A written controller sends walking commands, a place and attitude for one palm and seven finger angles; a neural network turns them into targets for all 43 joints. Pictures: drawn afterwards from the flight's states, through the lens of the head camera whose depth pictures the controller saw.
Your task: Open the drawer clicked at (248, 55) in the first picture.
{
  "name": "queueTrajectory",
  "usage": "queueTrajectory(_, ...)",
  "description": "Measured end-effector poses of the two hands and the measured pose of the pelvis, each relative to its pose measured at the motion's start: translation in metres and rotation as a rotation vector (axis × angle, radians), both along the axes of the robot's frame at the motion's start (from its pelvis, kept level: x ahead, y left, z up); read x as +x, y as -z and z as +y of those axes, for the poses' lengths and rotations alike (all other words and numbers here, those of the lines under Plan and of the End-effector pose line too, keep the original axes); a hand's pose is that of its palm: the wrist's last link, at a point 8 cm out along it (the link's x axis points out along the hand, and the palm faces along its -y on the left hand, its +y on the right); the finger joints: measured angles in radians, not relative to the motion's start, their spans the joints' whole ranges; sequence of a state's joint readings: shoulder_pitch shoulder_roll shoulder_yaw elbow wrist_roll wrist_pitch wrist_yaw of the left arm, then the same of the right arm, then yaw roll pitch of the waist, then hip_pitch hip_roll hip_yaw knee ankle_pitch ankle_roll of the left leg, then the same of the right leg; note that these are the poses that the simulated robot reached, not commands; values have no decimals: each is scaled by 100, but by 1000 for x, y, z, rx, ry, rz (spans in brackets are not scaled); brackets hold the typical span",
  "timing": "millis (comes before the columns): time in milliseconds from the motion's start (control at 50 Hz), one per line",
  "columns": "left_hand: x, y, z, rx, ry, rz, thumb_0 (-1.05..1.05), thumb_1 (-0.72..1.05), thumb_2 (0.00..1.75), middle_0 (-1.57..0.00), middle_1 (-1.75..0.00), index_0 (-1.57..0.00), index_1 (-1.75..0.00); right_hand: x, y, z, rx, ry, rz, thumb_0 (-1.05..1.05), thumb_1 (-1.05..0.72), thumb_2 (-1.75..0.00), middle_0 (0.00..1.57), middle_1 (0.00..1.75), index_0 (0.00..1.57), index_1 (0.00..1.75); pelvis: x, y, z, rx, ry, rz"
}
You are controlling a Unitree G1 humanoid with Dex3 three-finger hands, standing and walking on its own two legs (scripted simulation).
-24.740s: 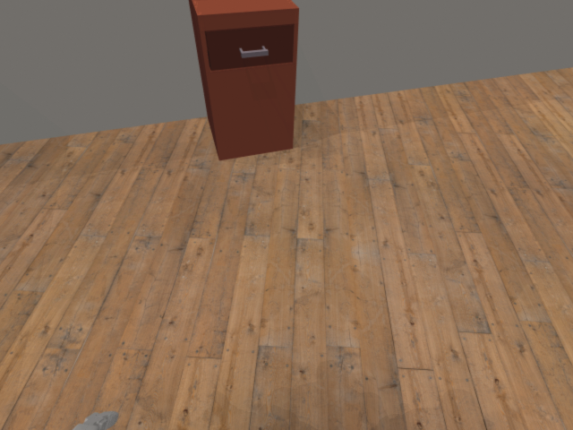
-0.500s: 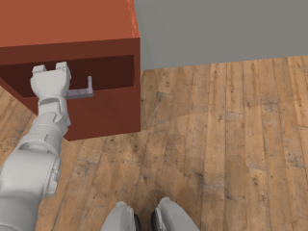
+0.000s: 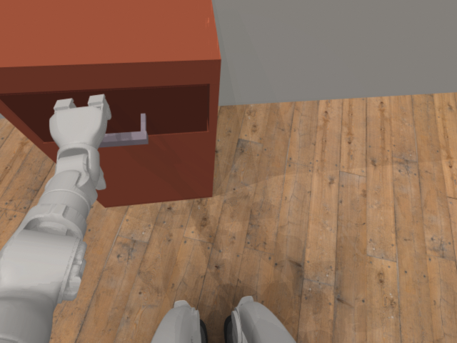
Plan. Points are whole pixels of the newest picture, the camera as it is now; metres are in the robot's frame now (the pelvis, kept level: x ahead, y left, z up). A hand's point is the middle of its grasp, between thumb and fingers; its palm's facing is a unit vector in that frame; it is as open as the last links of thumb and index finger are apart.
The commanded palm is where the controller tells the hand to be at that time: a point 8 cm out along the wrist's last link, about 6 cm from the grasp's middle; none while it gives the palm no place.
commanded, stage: re-aim the fingers above the handle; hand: left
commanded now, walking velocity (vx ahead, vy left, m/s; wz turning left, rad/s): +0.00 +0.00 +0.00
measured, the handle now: (118, 130) +0.55 +0.19 -0.08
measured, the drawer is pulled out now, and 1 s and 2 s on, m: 0.00 0.00 0.00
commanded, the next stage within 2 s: lower the fingers behind the handle in 0.32 s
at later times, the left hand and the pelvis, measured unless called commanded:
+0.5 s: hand (93, 145) +0.48 +0.22 -0.03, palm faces -0.13 -0.02 -0.99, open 13.8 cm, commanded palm +0.48 +0.20 +0.02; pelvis -0.01 +0.01 +0.00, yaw +0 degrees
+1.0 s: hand (98, 151) +0.49 +0.22 -0.07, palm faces -0.06 -0.01 -1.00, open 13.8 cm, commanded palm +0.48 +0.20 -0.02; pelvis -0.01 +0.00 -0.02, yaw +0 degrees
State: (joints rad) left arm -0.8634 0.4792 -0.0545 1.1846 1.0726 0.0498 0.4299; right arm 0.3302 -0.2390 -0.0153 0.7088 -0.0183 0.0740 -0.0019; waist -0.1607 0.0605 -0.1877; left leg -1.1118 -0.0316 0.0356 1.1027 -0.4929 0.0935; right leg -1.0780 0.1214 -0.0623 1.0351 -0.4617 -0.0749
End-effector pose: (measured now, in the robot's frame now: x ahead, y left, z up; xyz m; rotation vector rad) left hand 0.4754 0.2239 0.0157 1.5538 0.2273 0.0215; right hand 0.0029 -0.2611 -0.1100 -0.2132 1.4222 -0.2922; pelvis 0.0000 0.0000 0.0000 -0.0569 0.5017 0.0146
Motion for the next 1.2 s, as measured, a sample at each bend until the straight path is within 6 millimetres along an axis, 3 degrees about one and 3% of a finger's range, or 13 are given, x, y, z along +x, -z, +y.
queueTrajectory(140,5,-13,-28,-60,155,-57,0,-49,30,-32,-120,-32,-120,0,-3,3,-21,-5,2,1,-91,-90,21,30,20,30,4,1,4,-11,-19,-5)
queueTrajectory(280,12,-13,-35,-37,111,-155,0,-49,30,-34,-123,-33,-122,-5,4,5,-12,2,6,1,-91,-90,20,30,20,30,0,7,8,-10,2,5)
queueTrajectory(480,-5,-5,-5,8,1,-7,0,-49,30,-32,-121,-33,-121,-18,-1,12,15,23,14,1,-91,-90,21,30,20,30,-5,-2,7,-2,4,-18)
queueTrajectory(620,-3,-4,-16,-37,120,-37,0,-49,30,-32,-121,-32,-120,-20,-1,1,-34,0,20,1,-91,-90,21,30,20,30,-6,6,5,-12,-15,-3)
queueTrajectory(840,-5,30,-12,-19,62,-90,0,-49,30,-31,-120,-32,-120,-15,19,-2,-27,-15,21,1,-91,-90,20,30,20,30,-13,24,5,-14,3,39)
queueTrajectory(1020,-6,27,-3,15,36,-64,0,-49,30,-31,-120,-32,-120,-11,25,5,5,-23,15,1,-91,-90,21,30,20,30,-12,25,2,-16,-6,38)
queueTrajectory(1200,-1,31,-4,12,57,-56,0,-49,30,-33,-126,-32,-120,-13,31,-1,-14,-34,10,1,-91,-90,21,30,20,30,-14,34,0,-18,-8,52)
